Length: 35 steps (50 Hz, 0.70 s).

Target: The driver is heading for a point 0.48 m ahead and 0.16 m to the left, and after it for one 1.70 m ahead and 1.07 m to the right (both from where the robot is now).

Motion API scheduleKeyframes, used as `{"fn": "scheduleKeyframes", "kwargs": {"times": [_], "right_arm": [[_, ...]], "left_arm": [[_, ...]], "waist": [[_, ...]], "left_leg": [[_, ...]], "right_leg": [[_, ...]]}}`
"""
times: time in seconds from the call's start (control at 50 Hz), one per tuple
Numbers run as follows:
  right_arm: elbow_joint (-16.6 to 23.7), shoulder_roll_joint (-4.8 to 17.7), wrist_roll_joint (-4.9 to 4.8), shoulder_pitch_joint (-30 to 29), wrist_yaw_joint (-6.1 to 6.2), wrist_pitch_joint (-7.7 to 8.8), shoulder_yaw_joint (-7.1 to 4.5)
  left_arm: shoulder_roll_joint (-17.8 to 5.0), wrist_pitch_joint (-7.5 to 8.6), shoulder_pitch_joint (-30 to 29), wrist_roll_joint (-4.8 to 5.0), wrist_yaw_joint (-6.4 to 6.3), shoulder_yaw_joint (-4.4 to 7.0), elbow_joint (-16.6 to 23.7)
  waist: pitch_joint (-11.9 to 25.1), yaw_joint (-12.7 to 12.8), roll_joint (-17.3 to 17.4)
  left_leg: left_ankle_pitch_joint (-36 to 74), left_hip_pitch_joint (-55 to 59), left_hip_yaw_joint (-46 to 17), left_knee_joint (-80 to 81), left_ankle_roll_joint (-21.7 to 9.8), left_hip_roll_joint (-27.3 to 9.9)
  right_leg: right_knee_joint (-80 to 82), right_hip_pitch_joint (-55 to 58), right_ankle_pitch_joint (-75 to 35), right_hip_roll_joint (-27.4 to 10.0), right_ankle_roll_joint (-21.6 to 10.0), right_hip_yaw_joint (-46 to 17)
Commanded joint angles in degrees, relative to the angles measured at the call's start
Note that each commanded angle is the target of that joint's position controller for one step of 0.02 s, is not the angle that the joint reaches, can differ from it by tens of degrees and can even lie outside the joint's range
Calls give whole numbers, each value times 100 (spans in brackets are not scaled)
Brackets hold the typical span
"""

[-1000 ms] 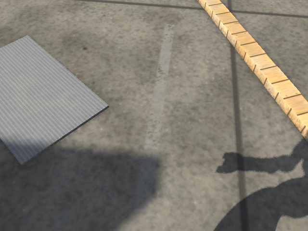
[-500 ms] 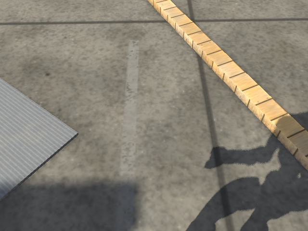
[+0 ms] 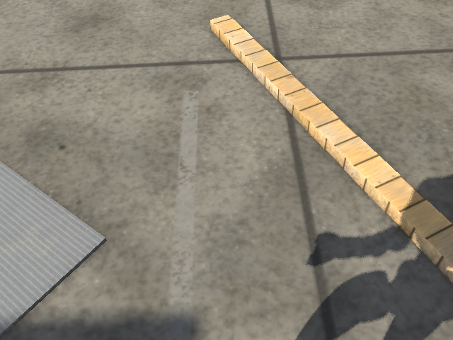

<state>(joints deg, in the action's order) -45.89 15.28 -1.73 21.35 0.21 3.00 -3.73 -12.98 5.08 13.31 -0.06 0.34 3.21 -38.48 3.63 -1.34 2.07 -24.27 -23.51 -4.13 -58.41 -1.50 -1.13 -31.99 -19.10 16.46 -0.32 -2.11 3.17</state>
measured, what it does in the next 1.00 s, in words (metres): walks ahead: left foot, then right foot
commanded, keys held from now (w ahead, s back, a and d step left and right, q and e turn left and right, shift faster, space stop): w+q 0.52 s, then w+e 0.48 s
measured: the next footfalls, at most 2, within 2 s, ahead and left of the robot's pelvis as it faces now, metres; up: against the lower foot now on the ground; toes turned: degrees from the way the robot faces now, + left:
left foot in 0.42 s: +0.35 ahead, +0.16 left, +0.00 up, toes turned +15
right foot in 0.98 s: +0.71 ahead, +0.04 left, +0.00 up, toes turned +10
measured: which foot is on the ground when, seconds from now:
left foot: up 0.00-0.40, down 0.42-1.00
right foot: down 0.00-0.42, up 0.44-0.96, down 0.98-1.00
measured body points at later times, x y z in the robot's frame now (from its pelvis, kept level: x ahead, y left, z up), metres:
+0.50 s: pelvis +0.24 +0.06 -0.02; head +0.28 +0.08 +0.43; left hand +0.21 +0.35 -0.14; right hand +0.50 -0.13 -0.10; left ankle +0.31 +0.15 -0.73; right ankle +0.08 -0.11 -0.63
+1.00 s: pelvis +0.54 +0.10 -0.02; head +0.58 +0.10 +0.43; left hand +0.69 +0.37 -0.10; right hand +0.64 -0.18 -0.14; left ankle +0.32 +0.15 -0.71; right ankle +0.67 +0.04 -0.73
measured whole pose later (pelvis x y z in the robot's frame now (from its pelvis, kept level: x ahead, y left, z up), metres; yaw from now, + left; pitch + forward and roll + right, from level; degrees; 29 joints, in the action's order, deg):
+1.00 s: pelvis +0.54 +0.10 -0.02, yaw +10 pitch +4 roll +1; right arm -46.5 16.5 0.1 18.3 0.9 2.5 -3.6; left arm -14.9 4.5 6.0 0.7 3.2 2.4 -38.1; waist -0.7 -2.6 -0.7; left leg -26.8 -1.4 4.7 -35.7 -1.5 0.9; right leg -34.2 -31.8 5.8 1.3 -5.7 2.2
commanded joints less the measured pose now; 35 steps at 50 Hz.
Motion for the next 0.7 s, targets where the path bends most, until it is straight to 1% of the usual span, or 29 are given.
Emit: {"fn": "scheduleKeyframes", "kwargs": {"times": [0.02, 0.04, 0.06, 0.08, 0.12, 0.14, 0.18, 0.22, 0.26, 0.28, 0.3, 0.32, 0.36, 0.38, 0.4, 0.42, 0.44, 0.46, 0.48, 0.5, 0.52, 0.54, 0.56, 0.58, 0.6, 0.62, 0.64, 0.66, 0.7], "right_arm": [[733, 494, 10, -849, -6, 194, -120], [713, 457, 45, -825, -13, 146, -138], [656, 383, 41, -746, -32, 94, -134], [613, 293, 36, -704, -51, 51, -120], [625, 234, 59, -811, -78, -13, -119], [692, 188, 66, -973, -87, -29, -105], [819, 95, 66, -1314, -135, -40, -62], [944, 20, 76, -1733, -216, -40, -20], [1104, -54, 57, -2132, -296, -35, 22], [1184, -47, 44, -2275, -335, -30, 29], [1261, -31, 35, -2381, -371, -28, 29], [1329, 18, 38, -2422, -403, -29, 10], [1409, 234, 61, -2250, -426, -59, -93], [1360, 404, 56, -1833, -417, -84, -183], [1194, 671, 44, -1011, -386, -104, -330], [973, 1043, 51, -56, -277, -148, -519], [898, 1646, 29, 115, -173, -128, -592], [1052, 1482, 53, 314, -178, -40, -496], [987, 1090, 124, 241, -178, -1, -406], [1008, 891, 75, -174, -171, 37, -344], [1102, 741, 69, -638, -176, 62, -283], [1160, 510, 135, -953, -163, 88, -200], [1173, 405, 188, -1084, -157, 110, -155], [1105, 394, 186, -1096, -160, 153, -146], [1001, 444, 176, -1020, -161, 195, -144], [896, 551, 179, -907, -151, 231, -161], [797, 635, 185, -803, -125, 250, -177], [720, 662, 193, -719, -101, 259, -175], [613, 656, 193, -635, -71, 263, -147]], "left_arm": [[-721, 108, 768, -11, -22, 202, 30], [-610, 133, 565, -32, -10, 171, 20], [-529, 154, 498, -54, -6, 160, -17], [-505, 178, 536, -82, -15, 163, -85], [-537, 182, 641, -105, -53, 185, -223], [-594, 168, 662, -113, -78, 203, -286], [-669, 135, 624, -119, -119, 216, -365], [-763, 110, 681, -83, -164, 240, -446], [-840, 72, 871, -25, -186, 263, -592], [-891, 45, 919, 1, -189, 277, -648], [-952, 15, 942, 35, -187, 295, -689], [-1018, -16, 923, 62, -187, 310, -715], [-1228, -76, 875, 113, -211, 358, -737], [-1347, -120, 828, 134, -231, 388, -735], [-1430, -151, 711, 164, -242, 405, -718], [-1377, -122, 654, 150, -268, 371, -631], [-477, -12, 1121, -156, -175, 97, -341], [-630, 252, 953, 27, -82, 28, -167], [-978, 375, 227, 259, -38, 140, 12], [-935, 422, -9, 248, -65, 95, 124], [-913, 416, -53, 92, -117, 106, 86], [-969, 336, 144, 23, -123, 155, -4], [-967, 230, 330, 23, -103, 170, -84], [-897, 145, 432, 12, -99, 162, -143], [-817, 71, 427, 2, -106, 141, -175], [-744, 16, 283, -6, -123, 113, -138], [-687, -16, 84, -12, -135, 84, -80], [-658, -31, -99, -7, -137, 65, -45], [-639, -22, -409, 18, -97, 43, -22]], "waist": [[-494, 434, -967], [-625, 297, -958], [-611, 222, -932], [-561, 198, -882], [-553, 204, -674], [-584, 211, -606], [-650, 249, -592], [-745, 392, -597], [-915, 537, -521], [-992, 574, -509], [-1011, 580, -514], [-972, 535, -556], [-648, 305, -817], [-380, 34, -964], [44, -444, -942], [513, -911, -709], [988, -334, 989], [2166, -453, 918], [1502, -670, 470], [791, -423, 87], [373, -110, -323], [219, 141, -277], [138, 285, -152], [82, 336, -112], [-4, 352, -105], [-119, 312, -81], [-224, 251, -47], [-290, 179, -19], [-351, 31, 17]], "left_leg": [[786, -3066, -425, -1327, -133, -355], [1097, -2818, -467, -1152, -99, -457], [1344, -2591, -411, -1127, -65, -454], [1557, -2523, -370, -1120, -21, -421], [1889, -2586, -356, -891, 92, -367], [2054, -2621, -352, -617, 141, -353], [2522, -2422, -180, 189, 149, -328], [2861, -2142, 144, 883, 108, -325], [2842, -2111, 325, 1390, -15, -325], [2742, -2116, 415, 1604, -90, -313], [2569, -2060, 513, 1793, -171, -284], [2334, -1862, 664, 1946, -270, -193], [1707, -1135, 1036, 2031, -512, 182], [1389, -565, 1165, 2060, -651, 404], [1553, 573, 1174, 2432, -850, 601], [1801, 2312, 655, 2684, -1082, 488], [1860, 4511, -2094, 2650, -1904, -1081], [644, 5062, -4609, 3839, -2645, -1880], [671, 4640, -3854, 4121, -2204, -1628], [1050, 3693, -3062, 4147, -1956, -1401], [1599, 2716, -2508, 4209, -1767, -1170], [2146, 2059, -1994, 4318, -1665, -1023], [2434, 1635, -1734, 4445, -1620, -938], [2756, 1365, -1518, 4531, -1625, -905], [3073, 1132, -1254, 4594, -1610, -892], [3294, 983, -1005, 4676, -1575, -868], [3411, 938, -797, 4740, -1522, -838], [3449, 971, -610, 4770, -1434, -780], [3329, 1111, -240, 4801, -1200, -634]], "right_leg": [[2112, 1953, 1150, -1847, -963, -2513], [2221, 1634, 415, -1676, -819, -1965], [2286, 1458, -204, -1517, -718, -1494], [2283, 1424, -787, -1442, -685, -1127], [2258, 1463, -1652, -1365, -669, -591], [2260, 1465, -1906, -1374, -666, -418], [2284, 1401, -2121, -1320, -585, -38], [2349, 1397, -2108, -1345, -531, 246], [2348, 1675, -2212, -1476, -517, 396], [2288, 1861, -2370, -1524, -497, 478], [2179, 2054, -2642, -1576, -471, 565], [1992, 2199, -3253, -1599, -431, 670], [1295, 2447, -5333, -1616, -355, 816], [639, 2501, -6255, -1609, -326, 869], [-415, 2214, -6434, -1505, -232, 953], [-1906, 1060, -5370, -1258, -30, 978], [-4198, -1613, 676, -291, 285, 741], [-5350, -2442, 1774, 275, 333, -751], [-5343, -2958, 1165, -54, 214, -1019], [-4837, -2925, 617, -311, 132, -940], [-4334, -2557, 336, -527, 153, -899], [-4005, -2113, 119, -730, 191, -891], [-3840, -1812, 13, -824, 222, -861], [-3678, -1703, -52, -861, 282, -777], [-3512, -1680, -155, -881, 339, -707], [-3305, -1769, -392, -898, 388, -662], [-3043, -1919, -699, -916, 423, -633], [-2729, -2035, -1082, -923, 423, -627], [-1962, -2048, -1913, -851, 351, -578]]}}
